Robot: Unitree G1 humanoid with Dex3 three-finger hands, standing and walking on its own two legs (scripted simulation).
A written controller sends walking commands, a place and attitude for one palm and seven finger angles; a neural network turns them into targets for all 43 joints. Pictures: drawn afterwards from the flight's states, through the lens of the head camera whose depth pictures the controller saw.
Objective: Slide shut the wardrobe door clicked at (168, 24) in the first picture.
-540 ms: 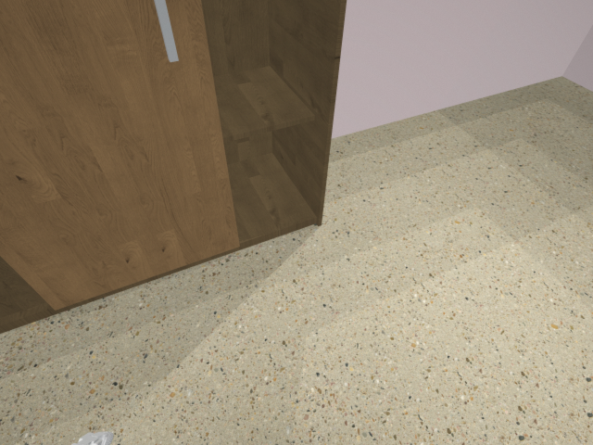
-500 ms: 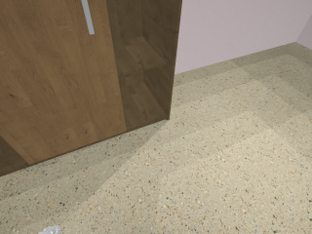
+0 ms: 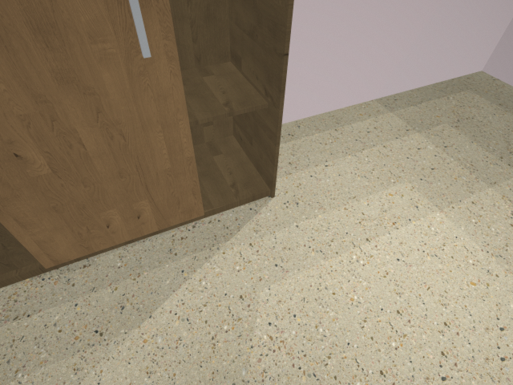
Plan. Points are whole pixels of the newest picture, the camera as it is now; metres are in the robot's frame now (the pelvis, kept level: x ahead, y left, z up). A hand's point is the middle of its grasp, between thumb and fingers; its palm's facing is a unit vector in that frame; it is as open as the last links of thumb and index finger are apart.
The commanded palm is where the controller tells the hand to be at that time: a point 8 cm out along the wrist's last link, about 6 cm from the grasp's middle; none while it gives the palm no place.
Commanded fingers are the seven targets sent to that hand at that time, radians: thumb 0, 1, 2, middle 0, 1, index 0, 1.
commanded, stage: stand and wait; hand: left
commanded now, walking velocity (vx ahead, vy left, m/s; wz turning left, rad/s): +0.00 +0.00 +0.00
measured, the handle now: out of the picture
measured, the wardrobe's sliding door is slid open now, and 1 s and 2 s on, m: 0.37 0.37 0.37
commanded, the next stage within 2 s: look at it before walking up in 0.60 s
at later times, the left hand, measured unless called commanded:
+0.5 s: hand out of the picture +0.06 +0.24 -0.15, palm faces -0.04 -0.94 -0.33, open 7.4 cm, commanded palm none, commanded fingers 0.00 0.90 0.90 -0.20 -0.30 -0.20 -0.30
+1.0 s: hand out of the picture +0.07 +0.24 -0.15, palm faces -0.04 -0.94 -0.33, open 7.4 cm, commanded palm none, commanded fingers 0.00 0.90 0.90 -0.20 -0.30 -0.20 -0.30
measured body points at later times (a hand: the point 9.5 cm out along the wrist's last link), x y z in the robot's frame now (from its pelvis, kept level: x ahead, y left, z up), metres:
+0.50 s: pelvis -0.02 -0.01 +0.00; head -0.02 -0.01 +0.45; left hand +0.06 +0.29 -0.13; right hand +0.05 -0.30 -0.13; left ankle -0.01 +0.12 -0.74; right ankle -0.01 -0.13 -0.74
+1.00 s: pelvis -0.01 +0.00 +0.00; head -0.01 +0.00 +0.45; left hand +0.07 +0.29 -0.13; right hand +0.07 -0.30 -0.13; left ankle -0.01 +0.12 -0.74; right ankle -0.01 -0.13 -0.74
